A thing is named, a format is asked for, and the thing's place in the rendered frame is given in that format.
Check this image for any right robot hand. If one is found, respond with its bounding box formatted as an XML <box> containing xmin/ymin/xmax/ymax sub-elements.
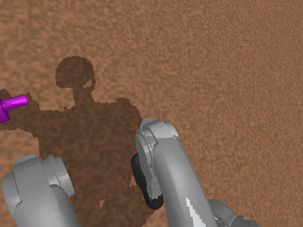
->
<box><xmin>206</xmin><ymin>196</ymin><xmax>238</xmax><ymax>227</ymax></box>

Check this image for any right robot foot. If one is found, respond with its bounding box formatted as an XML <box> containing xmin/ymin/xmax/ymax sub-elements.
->
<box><xmin>131</xmin><ymin>153</ymin><xmax>163</xmax><ymax>210</ymax></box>

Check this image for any bottle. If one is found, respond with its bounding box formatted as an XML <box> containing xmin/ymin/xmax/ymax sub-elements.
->
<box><xmin>0</xmin><ymin>95</ymin><xmax>29</xmax><ymax>123</ymax></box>

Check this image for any right robot arm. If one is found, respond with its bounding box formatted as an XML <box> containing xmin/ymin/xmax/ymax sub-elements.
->
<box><xmin>231</xmin><ymin>215</ymin><xmax>261</xmax><ymax>227</ymax></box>

